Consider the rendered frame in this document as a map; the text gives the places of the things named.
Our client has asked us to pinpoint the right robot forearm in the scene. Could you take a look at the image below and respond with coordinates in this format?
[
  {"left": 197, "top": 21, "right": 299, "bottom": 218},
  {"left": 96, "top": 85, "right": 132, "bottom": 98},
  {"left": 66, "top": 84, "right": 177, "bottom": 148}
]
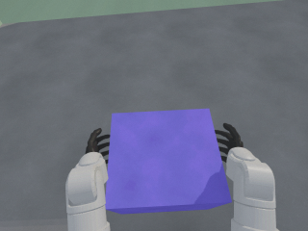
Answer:
[{"left": 226, "top": 147, "right": 279, "bottom": 231}]

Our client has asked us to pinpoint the robot right hand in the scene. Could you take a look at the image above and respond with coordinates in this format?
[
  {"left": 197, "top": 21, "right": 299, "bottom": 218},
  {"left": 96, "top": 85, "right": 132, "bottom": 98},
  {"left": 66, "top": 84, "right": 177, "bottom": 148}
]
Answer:
[{"left": 215, "top": 123, "right": 244, "bottom": 163}]

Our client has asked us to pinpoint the left robot forearm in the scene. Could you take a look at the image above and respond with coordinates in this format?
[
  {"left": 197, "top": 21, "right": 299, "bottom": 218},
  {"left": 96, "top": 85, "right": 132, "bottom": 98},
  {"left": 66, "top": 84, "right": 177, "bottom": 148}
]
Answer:
[{"left": 65, "top": 152, "right": 111, "bottom": 231}]

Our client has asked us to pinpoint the carton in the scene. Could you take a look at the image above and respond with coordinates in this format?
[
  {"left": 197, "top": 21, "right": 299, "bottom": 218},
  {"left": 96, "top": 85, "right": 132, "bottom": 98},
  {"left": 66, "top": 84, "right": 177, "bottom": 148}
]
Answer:
[{"left": 105, "top": 108, "right": 232, "bottom": 215}]

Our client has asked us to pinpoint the robot left hand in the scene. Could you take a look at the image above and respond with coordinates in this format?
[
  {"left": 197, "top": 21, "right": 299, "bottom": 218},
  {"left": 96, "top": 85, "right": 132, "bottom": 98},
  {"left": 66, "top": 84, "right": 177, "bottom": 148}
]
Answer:
[{"left": 85, "top": 128, "right": 111, "bottom": 164}]

